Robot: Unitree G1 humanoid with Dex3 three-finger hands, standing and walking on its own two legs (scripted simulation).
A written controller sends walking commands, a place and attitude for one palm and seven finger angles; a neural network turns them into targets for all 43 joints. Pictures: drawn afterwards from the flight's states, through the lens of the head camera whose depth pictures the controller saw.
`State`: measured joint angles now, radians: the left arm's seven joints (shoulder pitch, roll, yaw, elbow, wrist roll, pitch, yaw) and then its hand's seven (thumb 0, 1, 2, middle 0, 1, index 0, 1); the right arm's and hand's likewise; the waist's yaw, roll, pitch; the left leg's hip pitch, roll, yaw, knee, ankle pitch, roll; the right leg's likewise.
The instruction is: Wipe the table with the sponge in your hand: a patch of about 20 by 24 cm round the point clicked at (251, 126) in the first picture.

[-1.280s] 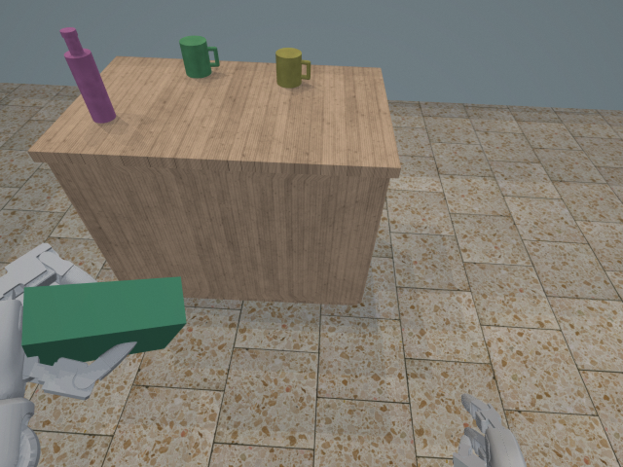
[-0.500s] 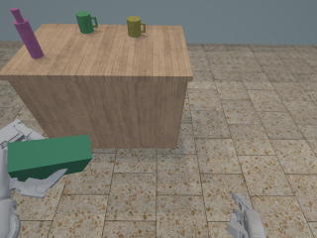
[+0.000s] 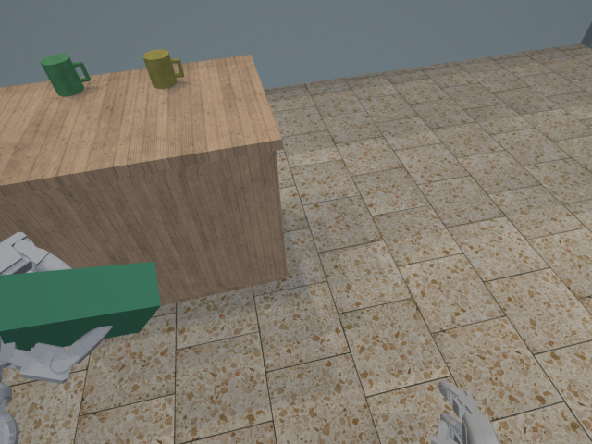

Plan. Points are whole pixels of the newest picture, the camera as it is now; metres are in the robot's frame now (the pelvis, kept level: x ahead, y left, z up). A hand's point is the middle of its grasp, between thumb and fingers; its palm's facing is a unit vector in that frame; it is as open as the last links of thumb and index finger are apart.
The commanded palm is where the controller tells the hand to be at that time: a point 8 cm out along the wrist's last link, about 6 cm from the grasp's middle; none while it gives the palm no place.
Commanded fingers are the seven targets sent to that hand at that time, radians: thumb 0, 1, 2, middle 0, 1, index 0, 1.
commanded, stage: turn to face it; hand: left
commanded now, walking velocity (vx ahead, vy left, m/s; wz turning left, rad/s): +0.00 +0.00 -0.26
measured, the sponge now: (105, 305) +0.22 +0.22 +0.16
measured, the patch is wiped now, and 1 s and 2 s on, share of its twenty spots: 0.00 0.00 0.00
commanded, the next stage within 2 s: take the last steps up to it in 0.10 s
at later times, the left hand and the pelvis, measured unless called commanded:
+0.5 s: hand (84, 317) +0.19 +0.21 +0.19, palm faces +0.36 -0.83 -0.43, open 8.9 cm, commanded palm +0.14 +0.25 +0.20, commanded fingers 0.00 0.10 1.30 -1.20 -1.60 -1.20 -1.60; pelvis -0.03 -0.02 +0.02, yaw -2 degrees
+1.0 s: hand (128, 252) +0.25 +0.19 +0.20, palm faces +0.34 -0.80 -0.49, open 8.9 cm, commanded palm +0.20 +0.24 +0.20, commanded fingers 0.00 0.10 1.30 -1.20 -1.60 -1.20 -1.60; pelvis +0.04 -0.04 +0.03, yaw -2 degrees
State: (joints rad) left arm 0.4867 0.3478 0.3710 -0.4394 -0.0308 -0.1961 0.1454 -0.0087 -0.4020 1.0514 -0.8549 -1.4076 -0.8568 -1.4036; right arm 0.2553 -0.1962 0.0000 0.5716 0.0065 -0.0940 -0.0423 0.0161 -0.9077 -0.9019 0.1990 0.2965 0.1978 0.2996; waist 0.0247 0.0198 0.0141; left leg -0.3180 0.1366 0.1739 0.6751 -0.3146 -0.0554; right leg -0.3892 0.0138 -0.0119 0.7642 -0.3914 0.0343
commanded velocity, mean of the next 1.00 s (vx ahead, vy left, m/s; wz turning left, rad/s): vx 0.25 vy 0.12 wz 0.01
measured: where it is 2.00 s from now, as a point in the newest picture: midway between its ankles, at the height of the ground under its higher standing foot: (302, 440)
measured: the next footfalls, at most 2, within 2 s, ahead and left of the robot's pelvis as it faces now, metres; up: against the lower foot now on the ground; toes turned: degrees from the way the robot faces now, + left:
left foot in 0.40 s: -0.01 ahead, +0.10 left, +0.00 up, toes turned +0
right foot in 0.64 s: +0.05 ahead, -0.13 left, +0.00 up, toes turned -9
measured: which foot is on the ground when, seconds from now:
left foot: down 0.00-0.04, up 0.06-0.38, down 0.40-0.66, up 0.68-1.00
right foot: down 0.00-0.42, up 0.44-0.62, down 0.64-1.00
